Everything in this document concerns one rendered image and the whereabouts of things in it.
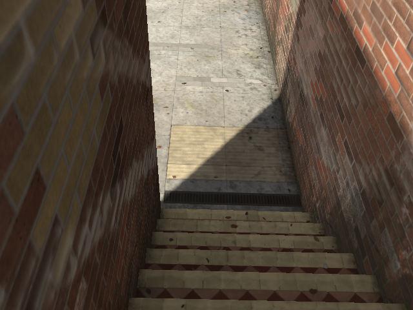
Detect stairs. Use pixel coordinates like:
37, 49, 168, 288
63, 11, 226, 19
128, 208, 407, 310

